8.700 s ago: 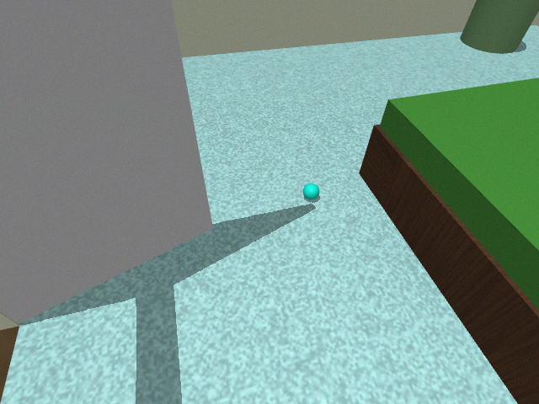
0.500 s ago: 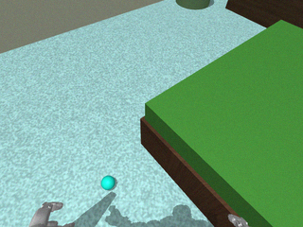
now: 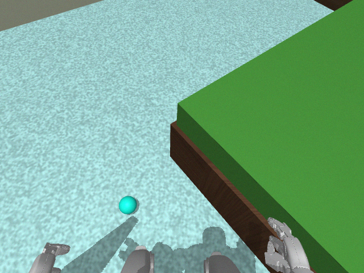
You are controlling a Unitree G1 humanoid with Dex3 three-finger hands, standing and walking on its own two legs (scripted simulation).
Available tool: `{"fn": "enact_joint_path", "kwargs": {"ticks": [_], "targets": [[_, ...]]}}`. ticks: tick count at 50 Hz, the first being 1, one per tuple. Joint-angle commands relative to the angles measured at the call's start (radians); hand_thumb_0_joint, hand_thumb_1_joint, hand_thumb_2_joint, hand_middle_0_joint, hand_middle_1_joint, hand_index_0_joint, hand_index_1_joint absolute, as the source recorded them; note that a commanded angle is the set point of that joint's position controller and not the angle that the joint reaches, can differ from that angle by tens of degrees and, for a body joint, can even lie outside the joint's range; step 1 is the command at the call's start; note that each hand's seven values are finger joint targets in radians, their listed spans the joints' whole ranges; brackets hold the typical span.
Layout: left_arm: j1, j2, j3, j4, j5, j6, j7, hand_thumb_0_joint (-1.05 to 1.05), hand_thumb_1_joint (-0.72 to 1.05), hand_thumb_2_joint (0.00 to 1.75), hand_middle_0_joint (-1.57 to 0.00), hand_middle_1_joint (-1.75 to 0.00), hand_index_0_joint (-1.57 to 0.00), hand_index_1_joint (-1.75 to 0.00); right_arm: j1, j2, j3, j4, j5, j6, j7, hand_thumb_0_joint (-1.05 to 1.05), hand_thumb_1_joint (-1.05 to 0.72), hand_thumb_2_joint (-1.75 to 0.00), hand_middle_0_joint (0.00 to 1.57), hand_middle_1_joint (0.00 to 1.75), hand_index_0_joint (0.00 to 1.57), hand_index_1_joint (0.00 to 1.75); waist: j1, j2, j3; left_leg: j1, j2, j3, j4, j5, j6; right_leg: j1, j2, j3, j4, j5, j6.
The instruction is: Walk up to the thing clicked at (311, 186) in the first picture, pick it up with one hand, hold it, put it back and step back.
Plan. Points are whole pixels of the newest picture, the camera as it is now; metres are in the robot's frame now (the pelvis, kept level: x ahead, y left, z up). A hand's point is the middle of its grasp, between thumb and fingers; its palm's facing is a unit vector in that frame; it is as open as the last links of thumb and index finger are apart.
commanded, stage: rise first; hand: left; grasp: from above
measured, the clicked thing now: (127, 204) +0.43 +0.23 -0.65
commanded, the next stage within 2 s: none
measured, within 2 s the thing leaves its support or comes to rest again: neither
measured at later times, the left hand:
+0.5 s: hand (79, 264) +0.17 +0.28 -0.25, palm faces -0.38 -0.64 -0.66, open 14.2 cm
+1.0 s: hand (96, 228) +0.29 +0.30 -0.42, palm faces -0.47 -0.20 -0.86, open 14.1 cm
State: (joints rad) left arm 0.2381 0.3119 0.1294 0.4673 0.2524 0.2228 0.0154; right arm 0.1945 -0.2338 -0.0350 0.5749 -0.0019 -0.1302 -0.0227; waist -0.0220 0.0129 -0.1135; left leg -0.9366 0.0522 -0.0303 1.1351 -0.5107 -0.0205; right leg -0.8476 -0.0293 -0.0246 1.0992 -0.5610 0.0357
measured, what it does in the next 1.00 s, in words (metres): lowers itself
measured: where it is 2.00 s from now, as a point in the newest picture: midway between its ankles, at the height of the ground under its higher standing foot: outside the picture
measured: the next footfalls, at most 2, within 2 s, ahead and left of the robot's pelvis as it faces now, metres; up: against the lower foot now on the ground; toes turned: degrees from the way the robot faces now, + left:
none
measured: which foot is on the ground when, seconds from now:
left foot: down 0.00-1.00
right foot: down 0.00-1.00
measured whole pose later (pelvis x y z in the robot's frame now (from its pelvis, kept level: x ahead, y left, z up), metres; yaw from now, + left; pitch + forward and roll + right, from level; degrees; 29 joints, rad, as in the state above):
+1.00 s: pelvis -0.10 +0.00 -0.28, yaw -6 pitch +33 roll -6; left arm -0.56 0.62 0.15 0.99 0.98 -0.20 0.18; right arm 0.11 -0.27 -0.06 0.75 -0.05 -0.07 0.07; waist -0.04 0.01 -0.10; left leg -2.11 0.05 -0.13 2.14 -0.61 -0.03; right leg -2.00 0.02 -0.03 2.12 -0.70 0.04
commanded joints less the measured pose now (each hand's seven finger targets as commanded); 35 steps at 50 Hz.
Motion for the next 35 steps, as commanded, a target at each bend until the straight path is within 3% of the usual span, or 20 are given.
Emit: {"fn": "enact_joint_path", "kwargs": {"ticks": [1,6,9,13,16,19,20,24,25,27,29,32,34,35], "targets": [[0.071,0.177,0.078,-0.168,0.023,-0.013,0.022,0.00,-0.54,0.98,-0.05,-1.08,-0.05,-1.08,0.014,-0.142,-0.059,-0.143,0.004,-0.052,-0.010,0.00,-0.87,-0.89,0.20,0.30,0.20,0.30,-0.005,0.047,-0.271,0.204,-0.026,0.019,-0.082,0.365,0.028,0.057,0.037,-0.020,-0.088,0.349,-0.044],[0.110,0.166,0.060,-0.239,0.040,-0.007,0.023,0.00,-0.56,0.98,-0.05,-1.08,-0.05,-1.08,-0.001,-0.138,-0.059,-0.166,0.007,-0.061,-0.006,0.00,-0.87,-0.89,0.20,0.30,0.20,0.30,-0.003,0.060,-0.305,0.169,-0.025,0.010,-0.041,0.350,0.030,-0.001,0.040,-0.023,-0.041,0.330,-0.046],[0.127,0.185,0.077,-0.265,0.054,-0.007,0.029,0.00,-0.55,0.97,-0.05,-1.08,-0.05,-1.08,-0.010,-0.135,-0.057,-0.173,0.006,-0.066,-0.005,0.00,-0.87,-0.89,0.20,0.30,0.20,0.30,0.008,0.074,-0.307,0.123,-0.028,0.010,-0.015,0.305,0.028,-0.032,0.043,-0.023,-0.011,0.293,-0.048],[0.012,0.190,0.052,-0.208,0.096,-0.039,0.034,0.00,-0.56,0.98,-0.05,-1.07,-0.05,-1.07,-0.028,-0.146,-0.056,-0.159,0.008,-0.077,-0.001,0.00,-0.88,-0.89,0.20,0.30,0.20,0.30,-0.023,0.055,-0.264,0.027,-0.022,-0.009,0.038,0.212,0.028,-0.155,0.044,-0.024,0.058,0.216,-0.051],[-0.076,0.201,0.042,-0.133,0.153,-0.102,0.040,0.00,-0.55,0.99,-0.04,-1.07,-0.04,-1.07,-0.035,-0.159,-0.062,-0.136,0.005,-0.091,0.011,0.00,-0.86,-0.89,0.20,0.30,0.20,0.30,-0.020,0.075,-0.273,-0.051,-0.021,-0.023,0.111,0.157,0.023,-0.291,0.039,-0.020,0.159,0.153,-0.056],[-0.192,0.224,0.027,-0.096,0.226,-0.172,0.061,0.00,-0.53,0.99,-0.03,-1.08,-0.03,-1.08,-0.052,-0.170,-0.067,-0.115,0.006,-0.106,0.021,0.00,-0.84,-0.88,0.20,0.30,0.20,0.30,-0.028,0.085,-0.346,-0.102,-0.021,-0.026,0.188,0.129,0.023,-0.389,0.038,-0.014,0.246,0.139,-0.058],[-0.207,0.240,0.036,-0.079,0.252,-0.192,0.070,0.00,-0.54,1.00,-0.04,-1.07,-0.03,-1.07,-0.055,-0.171,-0.068,-0.110,0.005,-0.110,0.021,0.00,-0.85,-0.89,0.20,0.30,0.20,0.30,-0.018,0.090,-0.372,-0.128,-0.026,-0.018,0.217,0.119,0.023,-0.403,0.039,-0.011,0.269,0.136,-0.057],[-0.332,0.317,0.053,-0.020,0.340,-0.251,0.109,0.00,-0.55,1.02,-0.04,-1.07,-0.03,-1.08,-0.056,-0.196,-0.080,-0.061,0.004,-0.110,0.028,0.00,-0.85,-0.89,0.20,0.30,0.20,0.30,-0.007,0.098,-0.494,-0.190,-0.021,-0.017,0.335,0.179,0.026,-0.506,0.046,-0.013,0.381,0.176,-0.059],[-0.367,0.301,0.030,0.004,0.357,-0.261,0.114,0.00,-0.54,1.02,-0.04,-1.08,-0.03,-1.08,-0.061,-0.197,-0.082,-0.054,0.002,-0.110,0.031,0.00,-0.85,-0.89,0.20,0.30,0.20,0.30,-0.021,0.105,-0.493,-0.225,-0.021,-0.018,0.358,0.157,0.024,-0.546,0.046,-0.015,0.403,0.160,-0.060],[-0.415,0.364,0.076,0.088,0.399,-0.276,0.131,0.00,-0.56,1.03,-0.04,-1.08,-0.03,-1.09,-0.057,-0.201,-0.083,-0.029,0.003,-0.100,0.036,0.00,-0.86,-0.89,0.20,0.30,0.20,0.30,0.011,0.089,-0.520,-0.290,-0.025,-0.011,0.412,0.157,0.029,-0.579,0.050,-0.015,0.440,0.157,-0.059],[-0.457,0.392,0.087,0.143,0.445,-0.288,0.139,0.00,-0.57,1.05,-0.04,-1.07,-0.03,-1.08,-0.053,-0.207,-0.088,-0.014,-0.002,-0.087,0.045,0.00,-0.85,-0.89,0.20,0.30,0.20,0.30,0.023,0.097,-0.563,-0.344,-0.027,-0.003,0.465,0.157,0.029,-0.611,0.053,-0.017,0.484,0.151,-0.061],[-0.572,0.399,0.066,0.195,0.494,-0.318,0.139,0.00,-0.57,1.05,-0.04,-1.07,-0.03,-1.08,-0.041,-0.206,-0.097,0.009,-0.008,-0.069,0.057,0.00,-0.85,-0.89,0.20,0.30,0.20,0.30,0.019,0.046,-0.604,-0.434,-0.029,0.008,0.549,0.120,0.038,-0.641,0.059,-0.024,0.525,0.126,-0.057],[-0.657,0.433,0.074,0.219,0.529,-0.339,0.141,0.00,-0.57,1.05,-0.04,-1.07,-0.03,-1.08,-0.026,-0.211,-0.099,0.026,-0.015,-0.057,0.065,0.00,-0.86,-0.89,0.20,0.30,0.20,0.30,0.016,0.050,-0.626,-0.478,-0.025,0.010,0.603,0.115,0.041,-0.674,0.060,-0.026,0.566,0.124,-0.057],[-0.713,0.480,0.090,0.185,0.554,-0.353,0.146,0.00,-0.57,1.06,-0.04,-1.07,-0.03,-1.08,-0.017,-0.217,-0.103,0.034,-0.015,-0.051,0.067,0.00,-0.85,-0.89,0.20,0.30,0.20,0.30,0.029,0.064,-0.688,-0.461,-0.023,0.009,0.625,0.135,0.040,-0.673,0.059,-0.028,0.587,0.140,-0.057]]}}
